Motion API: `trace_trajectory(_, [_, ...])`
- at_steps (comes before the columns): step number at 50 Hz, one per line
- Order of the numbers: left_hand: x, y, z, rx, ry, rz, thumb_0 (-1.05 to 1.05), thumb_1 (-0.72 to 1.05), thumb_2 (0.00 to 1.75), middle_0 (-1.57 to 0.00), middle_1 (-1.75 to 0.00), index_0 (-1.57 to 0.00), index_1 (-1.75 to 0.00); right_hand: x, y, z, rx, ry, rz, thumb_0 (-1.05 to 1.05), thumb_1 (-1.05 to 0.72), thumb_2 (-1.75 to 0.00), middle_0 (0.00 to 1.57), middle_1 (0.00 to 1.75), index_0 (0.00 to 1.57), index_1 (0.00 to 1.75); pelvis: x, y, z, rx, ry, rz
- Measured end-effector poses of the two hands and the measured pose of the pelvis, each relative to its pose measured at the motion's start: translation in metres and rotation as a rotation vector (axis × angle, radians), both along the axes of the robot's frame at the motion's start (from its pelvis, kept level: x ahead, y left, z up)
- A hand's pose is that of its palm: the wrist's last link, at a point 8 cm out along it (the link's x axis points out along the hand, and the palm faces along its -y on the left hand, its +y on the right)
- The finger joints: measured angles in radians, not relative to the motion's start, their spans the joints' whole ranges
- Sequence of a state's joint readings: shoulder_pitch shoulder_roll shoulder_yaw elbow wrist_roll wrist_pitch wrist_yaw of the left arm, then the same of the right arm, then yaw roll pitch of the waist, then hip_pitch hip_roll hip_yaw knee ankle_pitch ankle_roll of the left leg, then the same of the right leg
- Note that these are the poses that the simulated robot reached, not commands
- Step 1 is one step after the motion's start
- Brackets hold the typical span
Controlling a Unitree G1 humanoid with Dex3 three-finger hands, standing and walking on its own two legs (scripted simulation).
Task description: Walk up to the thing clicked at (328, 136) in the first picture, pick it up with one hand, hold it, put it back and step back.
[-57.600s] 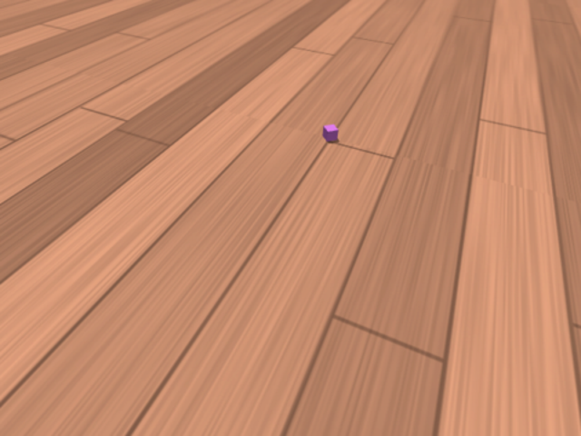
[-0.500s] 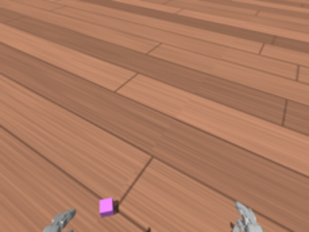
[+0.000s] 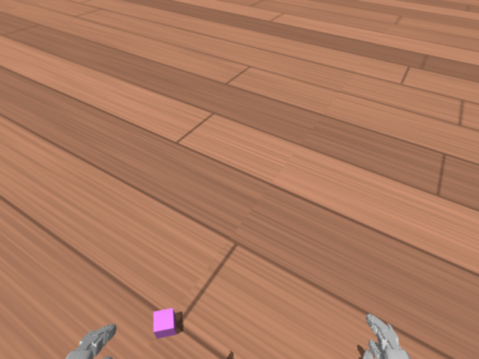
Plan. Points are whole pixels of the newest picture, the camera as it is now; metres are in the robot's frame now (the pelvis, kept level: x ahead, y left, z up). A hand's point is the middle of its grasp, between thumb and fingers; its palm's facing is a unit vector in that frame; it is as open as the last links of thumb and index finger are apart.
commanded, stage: home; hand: left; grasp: from above
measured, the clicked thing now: (165, 323) +0.46 +0.25 -0.68
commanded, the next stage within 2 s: stand in 0.44 s
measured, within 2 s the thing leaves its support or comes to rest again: neither
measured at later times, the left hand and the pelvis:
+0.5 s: hand out of the picture +0.15 +0.18 -0.04, palm faces +0.04 -0.98 -0.20, open 7.4 cm; pelvis -0.01 +0.00 +0.00, yaw +0 degrees
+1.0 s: hand out of the picture +0.06 +0.25 -0.11, palm faces +0.05 -0.94 -0.33, open 7.4 cm; pelvis -0.01 +0.01 +0.05, yaw +0 degrees
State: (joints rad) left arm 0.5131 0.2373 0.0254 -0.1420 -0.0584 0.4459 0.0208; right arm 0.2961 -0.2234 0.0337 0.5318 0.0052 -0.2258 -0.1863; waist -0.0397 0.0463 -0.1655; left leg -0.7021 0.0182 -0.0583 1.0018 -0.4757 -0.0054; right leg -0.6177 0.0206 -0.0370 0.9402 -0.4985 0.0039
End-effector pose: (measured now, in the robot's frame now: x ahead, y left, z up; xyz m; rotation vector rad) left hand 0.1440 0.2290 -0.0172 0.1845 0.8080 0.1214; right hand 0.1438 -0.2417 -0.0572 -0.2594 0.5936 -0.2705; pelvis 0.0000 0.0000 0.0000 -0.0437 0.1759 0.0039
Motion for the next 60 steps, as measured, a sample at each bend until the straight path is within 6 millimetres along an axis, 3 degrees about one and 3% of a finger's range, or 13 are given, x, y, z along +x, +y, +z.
trace_trajectory(27, [-0.006,0.001,-0.001,-0.004,-0.004,0.001,0.01,0.9,0.9,-0.21,-0.3,-0.2,-0.3,-0.006,0.004,0.0,0.003,-0.001,-0.001,0.01,-0.9,-0.9,0.21,0.3,0.2,0.3,-0.007,0.002,-0.002,-0.003,-0.004,0.001])
trace_trajectory(32, [-0.001,0.02,-0.024,0.097,-0.017,-0.036,0.01,0.9,0.9,-0.21,-0.3,-0.2,-0.3,-0.016,-0.002,-0.02,-0.038,0.274,0.146,0.01,-0.9,-0.9,0.21,0.3,0.2,0.3,-0.014,0.003,0.011,0.031,-0.1,0.003])
trace_trajectory(36, [-0.017,0.04,-0.037,0.121,0.068,-0.009,0.01,0.9,0.9,-0.21,-0.3,-0.2,-0.3,-0.03,-0.012,-0.021,-0.006,0.39,0.129,0.01,-0.9,-0.9,0.21,0.3,0.21,0.3,-0.014,0.005,0.021,0.043,-0.137,-0.001])
trace_trajectory(43, [-0.06,0.062,-0.05,0.132,0.244,0.063,0.01,0.9,0.9,-0.21,-0.3,-0.2,-0.3,-0.054,-0.021,-0.019,0.014,0.496,0.058,0.01,-0.91,-0.9,0.21,0.3,0.2,0.3,-0.008,0.011,0.035,0.039,-0.176,-0.002])
trace_trajectory(52, [-0.103,0.065,-0.054,0.103,0.388,0.118,0.01,0.9,0.9,-0.21,-0.3,-0.2,-0.3,-0.068,-0.013,-0.014,0.041,0.575,0.024,0.01,-0.91,-0.9,0.21,0.3,0.2,0.3,-0.006,0.015,0.05,0.036,-0.216,0.007])
trace_trajectory(60, [-0.119,0.064,-0.051,0.092,0.437,0.132,0.01,0.9,0.9,-0.21,-0.3,-0.2,-0.3,-0.074,-0.009,-0.01,0.059,0.6,0.013,0.01,-0.91,-0.9,0.21,0.3,0.2,0.3,-0.009,0.016,0.059,0.038,-0.242,0.013])
